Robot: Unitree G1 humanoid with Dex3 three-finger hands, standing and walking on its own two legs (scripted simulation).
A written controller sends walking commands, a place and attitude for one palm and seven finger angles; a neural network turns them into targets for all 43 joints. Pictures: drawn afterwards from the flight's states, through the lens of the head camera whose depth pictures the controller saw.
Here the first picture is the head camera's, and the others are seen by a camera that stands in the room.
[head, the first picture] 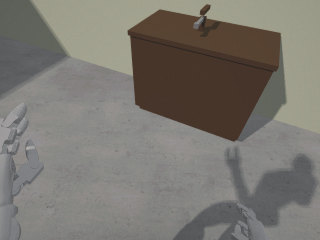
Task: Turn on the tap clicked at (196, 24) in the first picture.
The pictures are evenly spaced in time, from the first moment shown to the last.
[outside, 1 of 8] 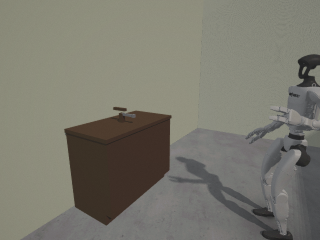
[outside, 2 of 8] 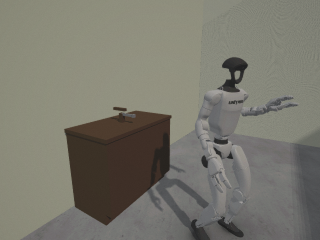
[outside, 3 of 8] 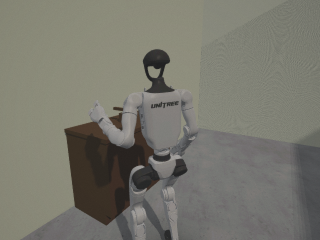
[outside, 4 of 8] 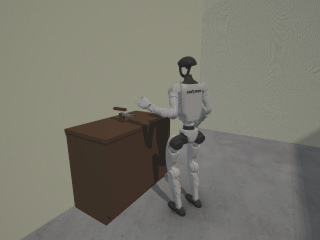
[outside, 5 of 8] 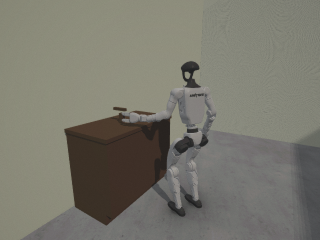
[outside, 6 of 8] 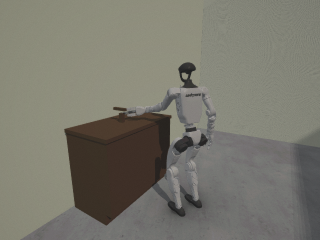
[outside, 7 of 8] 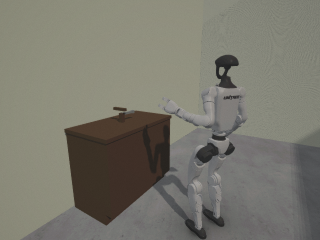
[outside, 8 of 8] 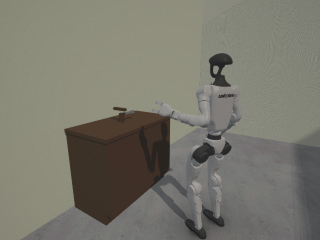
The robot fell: no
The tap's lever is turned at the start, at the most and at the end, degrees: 0 87 86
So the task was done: yes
